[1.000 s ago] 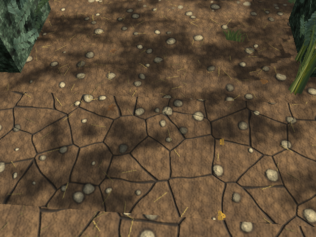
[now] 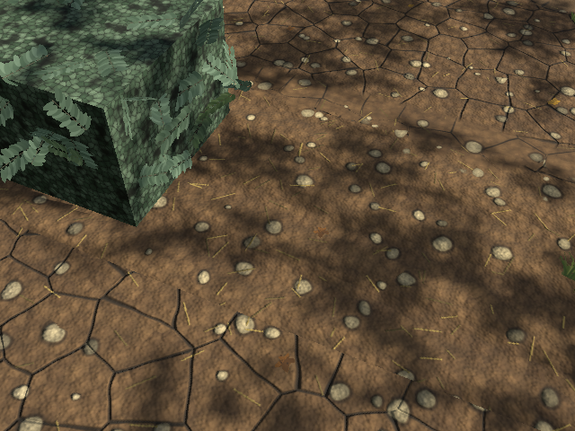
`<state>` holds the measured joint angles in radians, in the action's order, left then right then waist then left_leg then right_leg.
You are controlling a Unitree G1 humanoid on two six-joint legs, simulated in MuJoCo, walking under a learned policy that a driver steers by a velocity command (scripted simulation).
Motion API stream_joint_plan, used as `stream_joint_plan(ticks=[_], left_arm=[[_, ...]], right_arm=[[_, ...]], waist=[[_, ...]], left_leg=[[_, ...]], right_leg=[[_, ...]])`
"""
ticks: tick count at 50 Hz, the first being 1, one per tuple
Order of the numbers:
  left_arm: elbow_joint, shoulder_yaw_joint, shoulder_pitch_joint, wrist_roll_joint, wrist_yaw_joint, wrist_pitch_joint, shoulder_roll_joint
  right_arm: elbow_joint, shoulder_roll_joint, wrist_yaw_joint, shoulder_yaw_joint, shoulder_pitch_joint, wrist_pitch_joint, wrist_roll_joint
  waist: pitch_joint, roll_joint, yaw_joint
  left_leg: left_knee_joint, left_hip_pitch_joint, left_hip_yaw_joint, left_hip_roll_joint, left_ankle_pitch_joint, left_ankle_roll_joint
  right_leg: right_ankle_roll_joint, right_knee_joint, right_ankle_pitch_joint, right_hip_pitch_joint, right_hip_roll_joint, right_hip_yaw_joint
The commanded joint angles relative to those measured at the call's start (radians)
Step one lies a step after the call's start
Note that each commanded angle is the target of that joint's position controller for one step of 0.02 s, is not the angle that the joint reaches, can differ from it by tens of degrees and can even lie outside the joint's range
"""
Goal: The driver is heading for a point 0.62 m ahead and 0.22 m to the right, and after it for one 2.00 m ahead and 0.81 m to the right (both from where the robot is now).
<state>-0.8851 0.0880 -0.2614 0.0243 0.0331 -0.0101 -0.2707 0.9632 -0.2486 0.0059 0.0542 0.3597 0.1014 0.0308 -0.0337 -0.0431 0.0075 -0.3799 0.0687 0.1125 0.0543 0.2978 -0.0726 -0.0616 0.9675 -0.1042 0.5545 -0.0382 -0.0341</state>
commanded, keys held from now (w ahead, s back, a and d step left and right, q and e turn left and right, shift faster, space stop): w+e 0.76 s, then e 0.24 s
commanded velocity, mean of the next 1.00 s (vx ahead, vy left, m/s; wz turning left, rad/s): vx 0.45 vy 0.00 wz -0.52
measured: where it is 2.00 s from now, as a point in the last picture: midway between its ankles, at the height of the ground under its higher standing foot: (325, 406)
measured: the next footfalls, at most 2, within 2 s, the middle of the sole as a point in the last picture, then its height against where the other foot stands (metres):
right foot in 0.32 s outside the picture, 0.16 m lower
left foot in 0.72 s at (278, 405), level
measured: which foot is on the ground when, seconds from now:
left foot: down 0.00-0.34, up 0.36-0.70, down 0.72-1.00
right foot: up 0.00-0.30, down 0.32-0.72, up 0.74-1.00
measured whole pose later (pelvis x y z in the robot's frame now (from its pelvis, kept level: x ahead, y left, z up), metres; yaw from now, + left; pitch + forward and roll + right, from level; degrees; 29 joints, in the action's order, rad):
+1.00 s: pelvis +0.55 -0.05 -0.15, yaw -34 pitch +0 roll +0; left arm -0.81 0.08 -0.17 0.03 0.04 -0.03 -0.30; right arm 0.86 -0.23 -0.02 0.04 0.28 0.06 0.02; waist -0.07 -0.05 0.01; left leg -0.37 0.17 0.14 -0.03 0.21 -0.03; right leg 0.00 1.00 -0.26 0.60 -0.01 0.00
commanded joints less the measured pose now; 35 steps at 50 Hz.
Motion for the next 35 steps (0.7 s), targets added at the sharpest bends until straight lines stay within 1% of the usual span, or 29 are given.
stream_joint_plan(ticks=[1, 3, 5, 7, 8, 9, 11, 13, 14, 15, 16, 17, 18, 19, 20, 21, 22, 23, 24, 25, 26, 27, 29, 30, 31, 32, 33, 34, 35], left_arm=[[0.07, 0.014, 0.081, 0.009, 0.018, 0.007, -0.036], [0.069, 0.009, 0.108, 0.007, 0.025, 0.01, -0.027], [0.081, 0.004, 0.167, 0.001, 0.03, 0.017, -0.028], [0.097, 0.002, 0.235, 0.004, 0.031, 0.018, -0.039], [0.106, 0.0, 0.275, 0.009, 0.033, 0.02, -0.041], [0.115, -0.005, 0.323, 0.008, 0.03, 0.021, -0.034], [0.137, -0.021, 0.382, 0.005, 0.037, 0.035, -0.01], [0.115, -0.034, 0.352, 0.017, 0.043, 0.041, 0.007], [0.083, -0.032, 0.273, 0.029, 0.037, 0.039, 0.0], [0.039, -0.022, 0.14, 0.044, 0.027, 0.037, -0.03], [-0.045, 0.0, -0.1, 0.031, 0.02, 0.029, -0.058], [-0.094, 0.024, -0.235, 0.045, 0.017, 0.035, -0.128], [-0.108, 0.047, -0.315, 0.018, 0.021, 0.04, -0.228], [-0.058, 0.043, -0.336, -0.016, 0.02, 0.038, -0.216], [-0.047, 0.035, -0.288, -0.004, -0.007, 0.034, -0.191], [-0.033, 0.028, -0.156, -0.002, -0.04, 0.028, -0.192], [-0.006, 0.011, -0.072, 0.0, -0.049, 0.039, -0.136], [0.014, -0.005, 0.022, -0.014, -0.051, 0.05, -0.116], [0.017, -0.002, 0.056, -0.009, -0.045, 0.062, -0.134], [0.017, 0.002, 0.06, -0.007, -0.042, 0.075, -0.149], [0.011, 0.006, 0.065, -0.007, -0.036, 0.083, -0.145], [0.008, 0.007, 0.057, -0.013, -0.029, 0.087, -0.136], [0.0, 0.011, 0.01, -0.028, -0.016, 0.082, -0.12], [-0.002, 0.012, -0.018, -0.03, -0.015, 0.073, -0.118], [-0.006, 0.013, -0.047, -0.023, -0.013, 0.064, -0.12], [-0.003, 0.016, -0.066, -0.017, -0.015, 0.057, -0.125], [0.003, 0.019, -0.07, -0.013, -0.018, 0.052, -0.137], [0.012, 0.023, -0.056, -0.009, -0.022, 0.05, -0.152], [0.022, 0.024, -0.034, -0.006, -0.025, 0.052, -0.155]], right_arm=[[-0.029, -0.095, -0.022, 0.009, -0.033, 0.042, -0.007], [-0.018, -0.089, -0.03, 0.001, 0.009, 0.043, -0.002], [-0.006, -0.09, -0.033, -0.001, 0.043, 0.044, 0.006], [0.007, -0.084, -0.035, -0.007, 0.103, 0.041, 0.022], [0.016, -0.083, -0.038, -0.008, 0.144, 0.041, 0.033], [0.023, -0.081, -0.039, -0.008, 0.167, 0.041, 0.04], [0.03, -0.073, -0.045, -0.015, 0.205, 0.03, 0.038], [0.035, -0.076, -0.054, -0.019, 0.202, 0.01, 0.021], [0.043, -0.088, -0.056, -0.019, 0.206, 0.0, 0.013], [0.05, -0.106, -0.054, -0.015, 0.207, -0.007, 0.005], [0.048, -0.128, -0.049, -0.002, 0.168, -0.018, 0.001], [0.04, -0.113, -0.037, 0.002, 0.125, -0.019, -0.018], [-0.001, -0.044, -0.035, -0.003, 0.182, -0.021, -0.049], [-0.076, -0.102, -0.037, -0.007, 0.085, -0.016, -0.045], [-0.122, -0.095, -0.038, -0.013, -0.022, 0.0, -0.016], [-0.135, -0.088, -0.026, -0.019, -0.024, 0.011, -0.004], [-0.119, -0.131, -0.022, -0.004, -0.048, 0.004, 0.02], [-0.136, -0.131, -0.013, 0.003, -0.076, -0.021, 0.026], [-0.139, -0.097, -0.011, -0.004, -0.07, -0.042, 0.027], [-0.148, -0.064, -0.009, -0.012, -0.085, -0.051, 0.024], [-0.151, -0.04, -0.006, -0.019, -0.078, -0.051, 0.015], [-0.149, -0.022, -0.003, -0.025, -0.079, -0.046, 0.002], [-0.158, -0.036, -0.001, -0.021, -0.142, -0.04, -0.005], [-0.172, -0.046, -0.002, -0.018, -0.196, -0.04, -0.007], [-0.19, -0.059, 0.001, -0.014, -0.243, -0.041, -0.008], [-0.205, -0.067, 0.001, -0.009, -0.276, -0.04, -0.008], [-0.212, -0.075, 0.002, -0.006, -0.281, -0.036, -0.009], [-0.208, -0.083, 0.003, -0.001, -0.25, -0.03, -0.007], [-0.183, -0.096, 0.0, 0.006, -0.165, -0.02, -0.001]], waist=[[-0.065, 0.099, -0.016], [-0.049, 0.091, -0.002], [-0.067, 0.086, 0.018], [-0.108, 0.074, 0.053], [-0.142, 0.065, 0.081], [-0.164, 0.051, 0.105], [-0.204, 0.02, 0.135], [-0.2, -0.002, 0.125], [-0.159, -0.002, 0.093], [-0.083, 0.002, 0.033], [0.059, 0.04, -0.089], [0.074, -0.057, -0.179], [0.248, -0.206, -0.131], [0.409, 0.008, -0.201], [0.351, 0.085, -0.187], [0.258, 0.041, -0.096], [0.128, 0.092, -0.056], [0.016, 0.155, 0.019], [-0.022, 0.133, 0.052], [-0.02, 0.094, 0.059], [0.01, 0.058, 0.063], [0.045, 0.025, 0.056], [0.065, -0.005, 0.012], [0.063, -0.008, -0.013], [0.046, 0.0, -0.036], [0.036, 0.001, -0.044], [0.025, 0.001, -0.037], [0.019, -0.002, -0.01], [0.035, 0.016, 0.041]], left_leg=[[0.12, 0.105, -0.118, -0.23, -0.107, -0.084], [0.045, 0.102, -0.11, -0.248, -0.07, -0.092], [-0.023, 0.113, -0.098, -0.264, -0.04, -0.085], [-0.091, 0.068, -0.107, -0.277, -0.034, -0.082], [-0.132, 0.018, -0.109, -0.282, -0.043, -0.081], [-0.176, -0.004, -0.096, -0.272, -0.031, -0.074], [-0.226, -0.002, -0.089, -0.273, -0.039, -0.068], [-0.317, 0.042, -0.051, -0.252, -0.12, -0.055], [-0.431, 0.035, -0.025, -0.236, -0.249, -0.053], [-0.6, 0.028, -0.014, -0.22, -0.437, -0.053], [-0.868, 0.079, 0.008, -0.204, -0.543, -0.048], [-1.311, 0.297, 0.089, -0.102, -0.137, -0.018], [-1.707, 0.791, 0.004, -0.049, 0.552, 0.021], [-1.595, 0.911, -0.118, -0.117, 0.403, 0.018], [-1.495, 0.981, -0.162, -0.138, 0.23, 0.021], [-1.277, 0.983, -0.164, -0.152, 0.086, 0.035], [-1.193, 0.911, -0.167, -0.177, 0.078, 0.057], [-0.93, 0.714, -0.175, -0.197, 0.036, 0.104], [-0.774, 0.544, -0.16, -0.194, 0.022, 0.129], [-0.667, 0.439, -0.141, -0.184, -0.014, 0.135], [-0.57, 0.369, -0.133, -0.172, -0.098, 0.129], [-0.489, 0.307, -0.125, -0.158, -0.182, 0.116], [-0.38, 0.302, -0.116, -0.132, -0.294, 0.102], [-0.342, 0.315, -0.113, -0.118, -0.298, 0.101], [-0.31, 0.326, -0.119, -0.108, -0.275, 0.1], [-0.276, 0.325, -0.124, -0.098, -0.23, 0.1], [-0.24, 0.297, -0.134, -0.09, -0.191, 0.099], [-0.194, 0.239, -0.137, -0.081, -0.153, 0.095], [-0.135, 0.119, -0.14, -0.067, -0.12, 0.083]], right_leg=[[-0.001, -0.205, 0.326, 0.035, 0.004, -0.017], [-0.013, -0.261, 0.464, 0.032, 0.014, -0.017], [-0.026, -0.287, 0.581, 0.04, 0.013, -0.006], [-0.033, -0.297, 0.583, 0.112, 0.022, -0.001], [-0.03, -0.319, 0.56, 0.173, 0.024, -0.001], [-0.023, -0.362, 0.551, 0.191, 0.027, 0.025], [-0.015, -0.485, 0.555, 0.153, 0.019, 0.066], [-0.013, -0.582, 0.565, -0.009, 0.018, 0.114], [-0.024, -0.607, 0.549, -0.114, 0.031, 0.14], [-0.046, -0.595, 0.487, -0.254, 0.067, 0.179], [-0.086, -0.605, 0.475, -0.518, 0.057, 0.136], [-0.165, -0.629, 0.615, -0.709, 0.005, 0.116], [-0.32, -0.193, 1.171, -1.207, -0.274, -0.162], [-0.385, -0.292, 0.953, -1.254, -0.362, -0.35], [-0.367, -0.447, 0.559, -1.152, -0.353, -0.404], [-0.355, -0.606, 0.03, -0.947, -0.366, -0.509], [-0.344, -0.655, 0.051, -0.729, -0.349, -0.512], [-0.319, -0.733, 0.161, -0.416, -0.276, -0.412], [-0.31, -0.748, 0.273, -0.234, -0.213, -0.333], [-0.292, -0.741, 0.394, -0.152, -0.163, -0.266], [-0.266, -0.719, 0.482, -0.139, -0.117, -0.21], [-0.239, -0.703, 0.494, -0.144, -0.084, -0.175], [-0.194, -0.675, 0.398, -0.223, -0.046, -0.168], [-0.18, -0.664, 0.335, -0.262, -0.047, -0.193], [-0.171, -0.649, 0.27, -0.288, -0.052, -0.225], [-0.163, -0.634, 0.206, -0.311, -0.064, -0.262], [-0.152, -0.62, 0.137, -0.315, -0.076, -0.303], [-0.139, -0.59, 0.08, -0.302, -0.079, -0.331], [-0.117, -0.506, 0.057, -0.263, -0.047, -0.327]])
